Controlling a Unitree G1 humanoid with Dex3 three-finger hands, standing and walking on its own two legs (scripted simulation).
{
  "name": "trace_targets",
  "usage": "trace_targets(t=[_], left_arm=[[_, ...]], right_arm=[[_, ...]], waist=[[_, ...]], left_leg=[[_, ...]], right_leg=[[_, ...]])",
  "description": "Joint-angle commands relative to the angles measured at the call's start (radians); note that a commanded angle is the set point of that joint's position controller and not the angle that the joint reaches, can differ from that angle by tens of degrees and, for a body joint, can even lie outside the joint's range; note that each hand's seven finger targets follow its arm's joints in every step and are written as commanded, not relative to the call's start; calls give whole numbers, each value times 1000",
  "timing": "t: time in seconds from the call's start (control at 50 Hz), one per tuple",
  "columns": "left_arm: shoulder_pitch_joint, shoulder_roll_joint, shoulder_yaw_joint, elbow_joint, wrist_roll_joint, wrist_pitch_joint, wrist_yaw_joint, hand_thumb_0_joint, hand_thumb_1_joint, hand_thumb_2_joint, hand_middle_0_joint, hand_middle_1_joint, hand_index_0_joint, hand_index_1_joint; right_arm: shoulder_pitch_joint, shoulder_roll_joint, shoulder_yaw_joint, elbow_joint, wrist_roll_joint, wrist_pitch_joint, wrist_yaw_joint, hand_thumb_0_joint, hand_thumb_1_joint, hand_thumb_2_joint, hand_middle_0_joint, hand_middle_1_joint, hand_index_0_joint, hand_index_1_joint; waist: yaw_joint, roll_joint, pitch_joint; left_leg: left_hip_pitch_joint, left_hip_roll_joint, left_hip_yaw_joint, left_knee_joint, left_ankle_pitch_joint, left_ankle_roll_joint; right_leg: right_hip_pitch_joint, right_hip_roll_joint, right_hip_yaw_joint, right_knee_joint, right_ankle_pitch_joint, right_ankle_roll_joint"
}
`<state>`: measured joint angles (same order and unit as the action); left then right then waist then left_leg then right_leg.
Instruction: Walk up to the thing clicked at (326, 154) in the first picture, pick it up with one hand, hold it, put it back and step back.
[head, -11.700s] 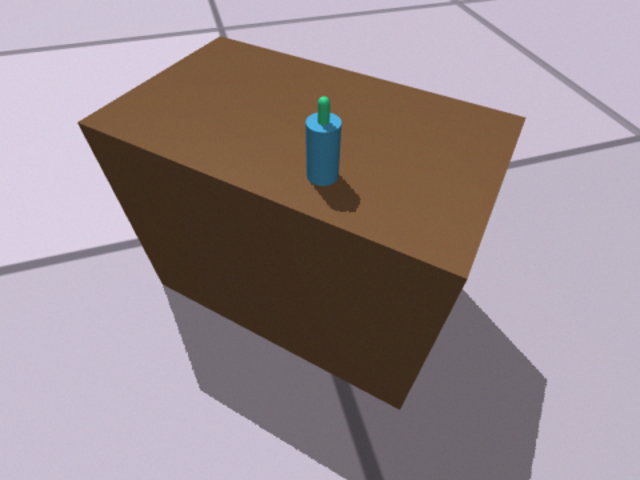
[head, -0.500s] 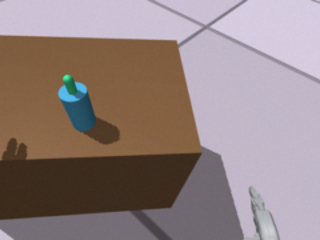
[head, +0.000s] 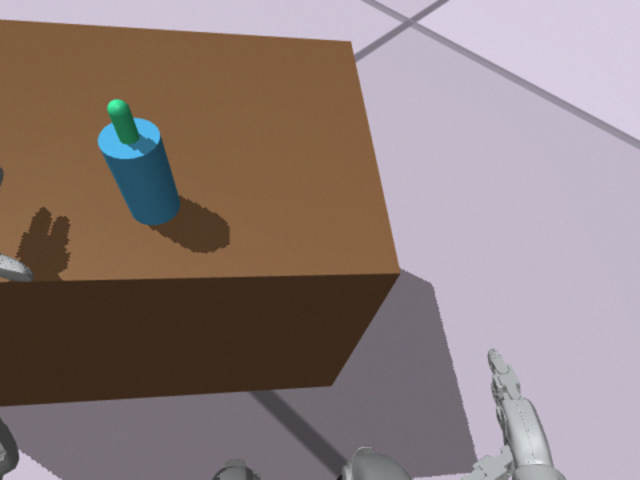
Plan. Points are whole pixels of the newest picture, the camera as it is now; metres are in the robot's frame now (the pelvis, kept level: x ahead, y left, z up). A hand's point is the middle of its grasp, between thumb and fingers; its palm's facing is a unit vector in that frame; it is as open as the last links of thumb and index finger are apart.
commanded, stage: close in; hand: left
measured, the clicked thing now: (138, 161) +0.50 +0.20 +0.07
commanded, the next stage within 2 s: rest palm in 0.62 s
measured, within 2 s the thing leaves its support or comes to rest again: neither
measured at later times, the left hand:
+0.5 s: hand (117, 196) +0.47 +0.23 +0.04, palm faces +0.12 -0.99 +0.06, open 17.3 cm
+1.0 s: hand (142, 199) +0.46 +0.20 +0.04, palm faces +0.14 -0.99 +0.03, open 17.1 cm
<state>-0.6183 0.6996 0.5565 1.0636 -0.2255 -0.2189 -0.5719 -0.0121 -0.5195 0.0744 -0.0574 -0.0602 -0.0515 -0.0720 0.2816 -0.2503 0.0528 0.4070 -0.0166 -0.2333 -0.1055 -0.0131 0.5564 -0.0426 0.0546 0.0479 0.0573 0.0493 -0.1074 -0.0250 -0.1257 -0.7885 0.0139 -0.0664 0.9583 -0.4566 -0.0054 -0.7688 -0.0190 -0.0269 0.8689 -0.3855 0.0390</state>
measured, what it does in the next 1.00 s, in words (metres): stands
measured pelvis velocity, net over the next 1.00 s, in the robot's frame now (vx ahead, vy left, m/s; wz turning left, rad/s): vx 0.00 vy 0.00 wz -0.04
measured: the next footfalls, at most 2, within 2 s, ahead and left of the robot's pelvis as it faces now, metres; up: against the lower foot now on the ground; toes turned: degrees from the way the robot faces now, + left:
none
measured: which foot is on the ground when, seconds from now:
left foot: down 0.00-1.00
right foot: down 0.00-1.00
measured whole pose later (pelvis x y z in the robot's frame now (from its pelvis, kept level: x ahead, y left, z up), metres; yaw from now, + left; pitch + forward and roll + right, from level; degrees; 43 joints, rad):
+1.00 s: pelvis +0.00 +0.00 -0.02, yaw -2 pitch +18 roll -2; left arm -0.65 0.41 0.43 0.94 -0.13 -0.33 -0.13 -0.01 -0.56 0.03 -0.18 -0.08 -0.18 -0.07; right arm 0.41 -0.24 -0.04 0.07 -0.02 -0.03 0.01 -0.01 0.52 -0.05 0.05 0.05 0.05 0.05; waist -0.15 -0.01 -0.13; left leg -0.88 0.03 -0.03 1.07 -0.51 -0.01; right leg -0.89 0.00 0.01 1.00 -0.43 0.04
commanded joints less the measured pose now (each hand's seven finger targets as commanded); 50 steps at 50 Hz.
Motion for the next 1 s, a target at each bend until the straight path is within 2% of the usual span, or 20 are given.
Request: trace_targets(t=[0.0, 0.02, 0.06, 0.12, 0.16, 0.18, 0.24, 0.26, 0.3, 0.34, 0.4, 0.48, 0.54, 0.62, 0.68, 0.7, 0.72, 0.82, 0.84, 0.98], left_arm=[[-343, 304, 44, -161, -22, -114, 85, 0, -495, 69, -49, -49, -54, -49], [-343, 313, 51, -164, -14, -129, 104, 0, -510, 76, -51, -55, -54, -57], [-357, 309, 54, -183, 3, -159, 136, 0, -518, 61, -54, -42, -57, -44], [-421, 334, 77, -264, 11, -202, 170, 0, -517, 50, -44, -50, -63, -37], [-464, 262, 43, -296, 11, -211, 187, 0, -478, 59, -47, -43, -54, -39], [-462, 157, -21, -225, 16, -199, 192, 0, -484, 70, -53, -46, -55, -47], [-470, 139, -59, -259, 43, -178, 239, 0, -480, 67, -53, -23, -48, -30], [-461, 193, -25, -251, 58, -172, 258, 0, -479, 43, -50, -12, -51, -13], [-446, 117, -68, -242, 57, -167, 277, 0, -493, 29, -46, -10, -55, -3], [-420, 134, -28, -273, 34, -168, 296, 0, -476, 11, -37, -4, -56, 0], [-365, 127, -6, -266, 30, -169, 317, 0, -454, 21, -28, -7, -53, 0], [-361, 60, -38, -251, 56, -166, 352, 0, -470, 39, -27, -10, -42, 0], [-432, -14, -100, -321, 51, -177, 349, 0, -496, 33, -27, -3, -41, 0], [-507, 46, -96, -403, 61, -189, 366, 0, -508, 42, -31, -7, -40, -3], [-451, -16, -118, -343, 65, -176, 392, 0, -521, 35, -34, -1, -41, 0], [-463, 16, -98, -380, 67, -181, 403, 0, -516, 33, -34, 0, -40, 0], [-452, -4, -98, -351, 67, -178, 407, 0, -575, 0, -69, 0, -54, 0], [-374, -56, -117, -332, 77, -169, 424, 0, -611, 0, -80, 0, -68, 0], [-353, -59, -114, -323, 75, -165, 426, 0, -599, 0, -160, -60, -148, -54], [-494, 8, -92, -359, 91, -200, 456, 0, -558, 86, -441, -261, -458, -244]], right_arm=[[63, -215, -135, -202, 5, -24, 5, 0, 586, -35, 49, 50, 49, 50], [67, -220, -152, -234, 4, -18, 14, 0, 583, -37, 49, 50, 49, 50], [83, -163, -107, -276, 0, -8, 36, 0, 580, -38, 49, 50, 49, 50], [40, -171, -124, -362, -8, 7, 54, 0, 574, -40, 49, 51, 50, 51], [42, -144, -96, -391, -14, 17, 63, 0, 562, -46, 50, 51, 50, 51], [49, -154, -119, -388, -15, 21, 62, 0, 563, -47, 50, 51, 50, 51], [27, -196, -152, -397, -22, 33, 59, 0, 559, -49, 50, 51, 50, 51], [51, -192, -148, -408, -25, 42, 60, 0, 558, -48, 50, 51, 50, 51], [104, -170, -150, -385, -22, 57, 65, 0, 556, -48, 50, 51, 50, 51], [141, -209, -192, -385, -16, 68, 65, 0, 556, -46, 50, 51, 50, 51], [158, -206, -200, -416, -4, 84, 71, 0, 560, -45, 50, 51, 50, 51], [138, -156, -167, -433, 1, 101, 87, 0, 555, -48, 50, 51, 50, 51], [119, -132, -151, -505, 3, 98, 93, 0, 552, -49, 50, 51, 50, 51], [134, -169, -190, -502, -3, 100, 84, 0, 546, -52, 50, 51, 50, 51], [190, -156, -186, -433, -9, 113, 86, 0, 540, -53, 50, 51, 50, 51], [158, -147, -177, -439, -9, 111, 87, 0, 542, -53, 50, 51, 50, 51], [182, -161, -195, -451, -12, 114, 88, 0, 527, -59, 50, 50, 50, 50], [156, -130, -170, -490, -3, 134, 102, 0, 531, -58, 50, 50, 50, 50], [171, -150, -196, -480, -3, 137, 101, 0, 533, -50, 50, 50, 50, 50], [126, -129, -178, -531, -2, 149, 103, 0, 522, -48, 50, 50, 50, 50]], waist=[[-38, 151, -277], [-44, 155, -311], [-32, 171, -354], [-9, 245, -495], [-15, 289, -580], [-50, 297, -544], [-31, 318, -571], [-31, 314, -587], [-45, 272, -534], [-39, 208, -505], [-35, 139, -434], [-33, 90, -336], [-38, 131, -429], [-32, 209, -532], [-37, 186, -459], [-28, 207, -463], [-47, 182, -465], [-15, 137, -417], [-22, 141, -420], [-42, 106, -431]], left_leg=[[221, 6, -1, -76, 285, -4], [216, 3, 8, -57, 300, 0], [176, -9, 28, -18, 327, 8], [218, -3, 22, 8, 412, -5], [274, 4, 16, 16, 452, -14], [264, 7, 21, 23, 445, -15], [266, 13, 16, 23, 436, -21], [257, 16, 15, 24, 430, -22], [228, 18, 18, 15, 416, -21], [200, 20, 11, 3, 404, -16], [129, 11, 26, -5, 349, -3], [63, 4, 38, -18, 263, 7], [145, 5, 39, -15, 308, 2], [242, 8, 34, -3, 384, -9], [215, 8, 37, -6, 384, -6], [210, 8, 39, 3, 390, -5], [214, 12, 34, 1, 401, -4], [155, 3, 45, -25, 330, 1], [163, 7, 40, -28, 346, -2], [111, -1, 49, -14, 325, 13]], right_leg=[[-18, 29, -29, -36, 158, -58], [-5, 25, -21, -24, 181, -56], [32, 16, -6, 0, 230, -52], [59, 18, -1, 44, 277, -58], [54, 23, -2, 58, 284, -62], [22, 26, 0, 58, 278, -65], [-6, 30, 0, 61, 255, -67], [5, 30, -3, 60, 249, -68], [4, 36, -10, 61, 249, -68], [21, 40, -21, 61, 248, -66], [68, 38, -14, 56, 254, -60], [43, 37, -4, 46, 200, -56], [61, 34, 0, 54, 231, -58], [80, 32, 4, 59, 264, -59], [61, 32, 3, 51, 277, -58], [58, 30, 4, 55, 280, -57], [55, 32, 0, 52, 285, -59], [105, 31, 2, 35, 257, -57], [103, 33, -3, 41, 264, -59], [138, 26, 21, 48, 296, -49]])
